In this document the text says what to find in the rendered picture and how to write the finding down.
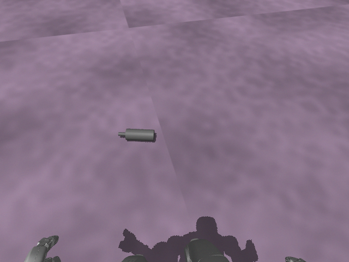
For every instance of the left robot hand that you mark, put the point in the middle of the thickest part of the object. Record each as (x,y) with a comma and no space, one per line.
(38,253)

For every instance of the bottle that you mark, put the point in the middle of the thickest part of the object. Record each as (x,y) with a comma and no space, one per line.
(138,134)

